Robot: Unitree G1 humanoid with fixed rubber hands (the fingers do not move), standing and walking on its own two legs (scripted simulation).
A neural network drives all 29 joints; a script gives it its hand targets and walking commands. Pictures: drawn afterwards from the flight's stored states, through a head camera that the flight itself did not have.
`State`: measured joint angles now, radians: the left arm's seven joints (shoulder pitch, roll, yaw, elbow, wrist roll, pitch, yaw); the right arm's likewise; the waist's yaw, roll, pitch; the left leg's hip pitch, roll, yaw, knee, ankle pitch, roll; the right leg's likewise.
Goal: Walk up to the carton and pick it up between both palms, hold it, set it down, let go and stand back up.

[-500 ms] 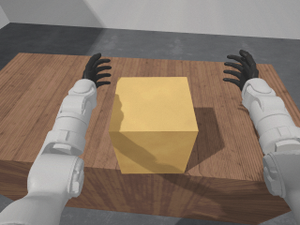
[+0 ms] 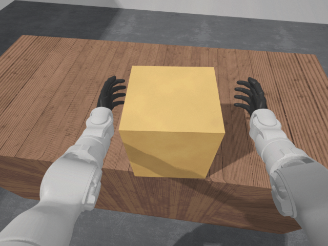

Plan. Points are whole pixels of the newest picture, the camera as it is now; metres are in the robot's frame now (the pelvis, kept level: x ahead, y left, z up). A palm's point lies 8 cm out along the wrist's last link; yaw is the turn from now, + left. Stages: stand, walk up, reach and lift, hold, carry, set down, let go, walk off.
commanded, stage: reach and lift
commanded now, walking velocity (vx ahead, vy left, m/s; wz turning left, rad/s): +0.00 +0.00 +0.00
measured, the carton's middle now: (171, 126) +0.43 +0.02 +0.01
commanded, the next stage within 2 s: none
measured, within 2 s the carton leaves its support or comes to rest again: neither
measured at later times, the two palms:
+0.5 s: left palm (115, 111) +0.44 +0.17 +0.05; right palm (246, 115) +0.44 -0.18 +0.05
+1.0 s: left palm (125, 114) +0.43 +0.14 +0.06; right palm (242, 119) +0.42 -0.16 +0.06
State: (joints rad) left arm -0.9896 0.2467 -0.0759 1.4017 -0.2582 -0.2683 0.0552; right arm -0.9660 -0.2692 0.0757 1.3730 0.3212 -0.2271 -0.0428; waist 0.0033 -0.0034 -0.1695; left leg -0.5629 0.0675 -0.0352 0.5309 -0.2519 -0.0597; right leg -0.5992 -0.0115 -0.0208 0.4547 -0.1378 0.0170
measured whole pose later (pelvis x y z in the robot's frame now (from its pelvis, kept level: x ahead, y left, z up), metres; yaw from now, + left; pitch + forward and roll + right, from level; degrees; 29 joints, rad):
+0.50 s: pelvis -0.02 +0.00 -0.02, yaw +0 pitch +23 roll +0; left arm -1.08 0.22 -0.08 1.54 -0.30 -0.43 0.07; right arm -1.03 -0.22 0.10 1.40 0.32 -0.33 -0.05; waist -0.01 0.01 -0.23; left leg -0.80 0.05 -0.03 0.69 -0.28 -0.06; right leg -0.85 -0.02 -0.01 0.64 -0.19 0.02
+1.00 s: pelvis +0.00 +0.01 +0.01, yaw +0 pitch +13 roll -1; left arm -0.90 0.06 0.37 1.31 0.19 -0.38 0.09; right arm -0.86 -0.05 -0.45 1.22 -0.22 -0.37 -0.10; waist -0.02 0.03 -0.08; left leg -0.47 0.06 -0.02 0.48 -0.24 -0.05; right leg -0.50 -0.02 -0.01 0.39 -0.12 0.03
